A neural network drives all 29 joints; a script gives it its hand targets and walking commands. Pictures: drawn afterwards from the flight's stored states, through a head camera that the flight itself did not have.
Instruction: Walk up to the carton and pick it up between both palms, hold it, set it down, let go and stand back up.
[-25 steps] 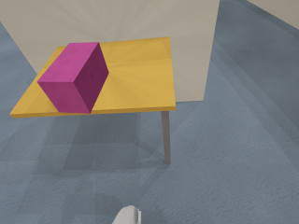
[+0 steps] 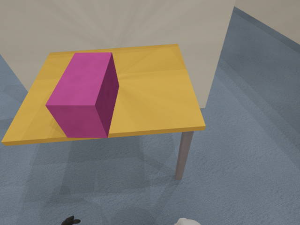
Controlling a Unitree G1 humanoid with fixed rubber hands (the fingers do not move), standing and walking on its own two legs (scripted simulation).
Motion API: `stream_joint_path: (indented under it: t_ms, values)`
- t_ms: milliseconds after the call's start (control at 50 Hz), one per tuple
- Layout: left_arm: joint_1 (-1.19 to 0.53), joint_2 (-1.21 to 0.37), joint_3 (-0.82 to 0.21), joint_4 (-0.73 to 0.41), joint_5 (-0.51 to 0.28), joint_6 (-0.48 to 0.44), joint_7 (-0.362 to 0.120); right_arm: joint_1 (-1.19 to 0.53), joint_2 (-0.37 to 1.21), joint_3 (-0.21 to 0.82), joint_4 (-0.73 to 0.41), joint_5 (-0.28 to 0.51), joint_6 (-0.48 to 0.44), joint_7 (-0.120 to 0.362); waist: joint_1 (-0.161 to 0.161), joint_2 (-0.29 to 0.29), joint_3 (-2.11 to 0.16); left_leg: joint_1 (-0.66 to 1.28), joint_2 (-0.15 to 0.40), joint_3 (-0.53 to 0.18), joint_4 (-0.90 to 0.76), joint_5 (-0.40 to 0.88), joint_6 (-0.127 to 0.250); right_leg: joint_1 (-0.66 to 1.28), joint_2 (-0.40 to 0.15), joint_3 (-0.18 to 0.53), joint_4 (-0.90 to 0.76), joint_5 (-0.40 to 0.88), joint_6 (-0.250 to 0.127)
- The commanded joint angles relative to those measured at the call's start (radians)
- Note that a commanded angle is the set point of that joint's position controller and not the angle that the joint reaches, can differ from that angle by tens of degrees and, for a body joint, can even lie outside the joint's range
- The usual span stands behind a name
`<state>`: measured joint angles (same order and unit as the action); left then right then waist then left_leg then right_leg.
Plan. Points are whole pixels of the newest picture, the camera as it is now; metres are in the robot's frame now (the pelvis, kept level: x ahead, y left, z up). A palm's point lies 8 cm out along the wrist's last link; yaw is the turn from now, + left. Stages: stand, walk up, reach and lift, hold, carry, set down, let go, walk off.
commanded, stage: walk up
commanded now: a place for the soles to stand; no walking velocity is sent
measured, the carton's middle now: (90, 93) +0.63 +0.22 -0.03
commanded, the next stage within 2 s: none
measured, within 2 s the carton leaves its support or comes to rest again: neither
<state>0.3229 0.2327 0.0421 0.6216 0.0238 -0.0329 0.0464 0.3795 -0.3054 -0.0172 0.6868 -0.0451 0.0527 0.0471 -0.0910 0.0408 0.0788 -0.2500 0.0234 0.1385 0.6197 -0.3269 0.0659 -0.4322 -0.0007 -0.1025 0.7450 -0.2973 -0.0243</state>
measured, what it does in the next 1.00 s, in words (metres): steps to the left: right foot, then left foot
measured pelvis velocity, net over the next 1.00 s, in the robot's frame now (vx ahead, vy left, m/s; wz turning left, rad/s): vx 0.13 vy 0.24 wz -0.07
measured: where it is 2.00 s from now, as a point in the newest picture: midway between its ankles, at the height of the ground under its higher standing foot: outside the picture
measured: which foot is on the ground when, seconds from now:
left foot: down 0.00-0.04, up 0.06-0.42, down 0.44-1.00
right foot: up 0.00-0.02, down 0.04-0.44, up 0.46-0.80, down 0.82-1.00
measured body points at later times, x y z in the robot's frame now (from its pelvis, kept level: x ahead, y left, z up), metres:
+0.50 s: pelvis +0.09 +0.17 -0.02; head +0.12 +0.18 +0.43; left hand +0.14 +0.47 -0.13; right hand +0.22 -0.09 -0.12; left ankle +0.16 +0.31 -0.73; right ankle +0.08 -0.04 -0.70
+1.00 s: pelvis +0.13 +0.24 +0.01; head +0.14 +0.23 +0.46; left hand +0.26 +0.48 -0.10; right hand +0.19 -0.02 -0.12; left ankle +0.16 +0.32 -0.73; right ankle +0.14 +0.11 -0.73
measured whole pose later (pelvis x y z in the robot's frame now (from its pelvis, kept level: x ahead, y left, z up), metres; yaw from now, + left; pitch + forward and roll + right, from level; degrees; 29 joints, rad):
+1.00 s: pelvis +0.13 +0.24 +0.01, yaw -4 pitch -1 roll +0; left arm 0.28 0.25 0.00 0.70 0.00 0.00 0.00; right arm 0.33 -0.27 0.04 0.69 0.00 0.01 0.01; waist -0.01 0.01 0.03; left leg -0.27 0.02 0.19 0.53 -0.25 0.06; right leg -0.27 0.01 0.04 0.56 -0.27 0.00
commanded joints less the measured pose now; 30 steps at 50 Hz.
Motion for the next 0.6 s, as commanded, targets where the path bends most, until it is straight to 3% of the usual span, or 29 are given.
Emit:
stream_joint_path:
  t_ms: [0,20,40,60,80,100,120,140,180,220,280,320,340,360,380,400,420,440,460,520,580]
  values:
    - [0.204,0.156,0.064,-0.046,0.034,-0.023,0.031,-0.068,-0.094,-0.014,-0.098,-0.002,-0.005,0.011,0.134,-0.054,-0.088,-0.391,0.132,-0.129,0.038,-0.15,0.015,0.525,-0.129,0.235,-0.238,0.018,-0.08]
    - [0.245,0.227,0.077,-0.058,0.06,-0.022,0.047,-0.027,-0.035,0.005,-0.121,-0.007,-0.002,0.014,0.155,-0.238,-0.114,-0.475,0.035,-0.067,0.354,-0.299,-0.056,0.535,-0.408,0.645,-0.406,-0.244,-0.178]
    - [0.231,0.236,0.081,-0.049,0.056,-0.003,0.062,-0.016,-0.112,-0.019,-0.111,-0.027,0.025,0.007,0.143,-0.114,-0.058,-0.482,0.036,-0.138,0.51,-0.292,-0.082,0.425,-0.495,0.77,-0.451,-0.353,-0.265]
    - [0.195,0.241,0.083,-0.047,0.05,0.0,0.069,-0.043,-0.131,-0.029,-0.116,-0.035,0.041,0.005,0.132,-0.12,-0.017,-0.514,0.06,-0.154,0.584,-0.254,-0.089,0.364,-0.514,0.782,-0.469,-0.367,-0.302]
    - [0.165,0.217,0.073,-0.041,0.046,-0.006,0.068,-0.079,-0.141,-0.034,-0.12,-0.038,0.045,0.002,0.13,-0.108,0.034,-0.525,0.08,-0.187,0.628,-0.19,-0.1,0.31,-0.479,0.712,-0.478,-0.302,-0.293]
    - [0.132,0.19,0.06,-0.041,0.046,-0.014,0.065,-0.087,-0.143,-0.039,-0.114,-0.038,0.044,0.0,0.115,-0.078,0.05,-0.496,0.088,-0.218,0.633,-0.134,-0.11,0.263,-0.42,0.586,-0.466,-0.228,-0.254]
    - [0.094,0.173,0.05,-0.047,0.045,-0.021,0.059,-0.06,-0.13,-0.041,-0.097,-0.034,0.041,0.002,0.095,-0.081,0.046,-0.443,0.087,-0.221,0.601,-0.081,-0.117,0.222,-0.356,0.456,-0.457,-0.153,-0.212]
    - [0.065,0.176,0.05,-0.045,0.045,-0.028,0.053,-0.036,-0.108,-0.041,-0.087,-0.028,0.039,0.009,0.084,-0.106,0.041,-0.397,0.076,-0.209,0.596,-0.029,-0.121,0.188,-0.311,0.367,-0.452,-0.083,-0.192]
    - [0.042,0.188,0.055,-0.029,0.04,-0.039,0.04,-0.029,-0.072,-0.035,-0.082,-0.016,0.034,0.024,0.077,-0.168,0.024,-0.346,0.075,-0.196,0.555,0.032,-0.126,0.175,-0.259,0.241,-0.435,0.036,-0.182]
    - [0.037,0.203,0.059,-0.023,0.037,-0.045,0.032,-0.061,-0.05,-0.03,-0.095,-0.004,0.028,0.035,0.081,-0.229,0.012,-0.32,0.092,-0.184,0.455,0.042,-0.127,0.169,-0.244,0.169,-0.415,0.083,-0.18]
    - [0.061,0.232,0.07,-0.022,0.038,-0.044,0.025,-0.13,-0.036,-0.03,-0.121,0.0,0.016,0.044,0.104,-0.251,0.006,-0.243,0.117,-0.147,0.24,0.029,-0.106,0.158,-0.244,0.126,-0.37,0.078,-0.17]
    - [0.064,0.262,0.08,-0.026,0.043,-0.035,0.024,-0.131,-0.041,-0.038,-0.124,-0.002,0.005,0.045,0.1,-0.25,-0.028,-0.137,0.1,-0.102,0.14,0.027,-0.087,0.13,-0.255,0.123,-0.333,0.047,-0.157]
    - [0.048,0.275,0.081,-0.033,0.045,-0.027,0.024,-0.106,-0.051,-0.046,-0.121,-0.002,0.0,0.044,0.079,-0.239,-0.045,-0.058,0.085,-0.077,0.081,0.045,-0.073,0.097,-0.27,0.128,-0.297,0.047,-0.149]
    - [0.021,0.274,0.075,-0.043,0.042,-0.017,0.024,-0.05,-0.071,-0.058,-0.103,-0.002,-0.008,0.042,0.038,-0.191,-0.063,0.061,0.063,-0.048,-0.009,0.116,-0.055,0.042,-0.265,0.11,-0.221,0.05,-0.127]
    - [0.044,0.228,0.057,-0.046,0.039,-0.007,0.022,0.031,-0.104,-0.077,-0.066,-0.004,-0.019,0.036,0.01,-0.061,-0.104,0.184,0.024,-0.045,-0.064,0.136,-0.039,0.0,-0.214,0.065,-0.069,0.026,-0.09]
    - [0.112,0.158,0.031,-0.043,0.035,0.004,0.019,0.088,-0.16,-0.098,-0.042,-0.007,-0.03,0.028,-0.009,0.134,-0.148,0.269,0.035,-0.097,-0.107,0.164,-0.012,-0.053,-0.128,0.001,0.126,-0.08,-0.044]
    - [0.111,0.092,0.007,-0.084,0.026,0.011,0.019,0.103,-0.238,-0.11,-0.065,-0.018,-0.037,0.017,-0.035,0.346,-0.138,0.296,0.242,-0.431,-0.198,0.195,0.081,-0.254,-0.005,0.019,0.343,-0.405,0.004]
    - [0.079,0.127,0.02,-0.094,0.002,0.027,0.038,0.043,-0.269,-0.109,-0.088,0.005,-0.027,0.008,-0.053,0.305,-0.161,0.177,0.348,-0.582,-0.303,0.021,0.203,-0.242,-0.01,0.104,0.462,-0.46,0.007]
    - [0.048,0.16,0.029,-0.088,-0.002,0.035,0.047,-0.018,-0.246,-0.098,-0.098,0.02,-0.02,-0.001,-0.036,0.26,-0.105,0.095,0.349,-0.578,-0.337,-0.044,0.232,-0.225,-0.03,0.15,0.524,-0.413,0.006]
    - [0.095,0.172,0.038,-0.041,-0.016,0.026,0.033,-0.083,-0.158,-0.064,-0.099,0.007,-0.019,-0.027,0.037,0.168,-0.051,0.017,0.261,-0.342,-0.228,0.173,0.167,-0.143,-0.065,0.172,0.445,-0.24,0.02]
    - [0.103,0.146,0.027,-0.043,-0.004,0.026,0.0,-0.103,-0.106,-0.043,-0.089,0.017,-0.035,-0.039,0.07,0.071,-0.058,-0.053,0.259,-0.303,-0.236,0.171,0.146,-0.037,-0.045,0.146,0.317,-0.161,0.041]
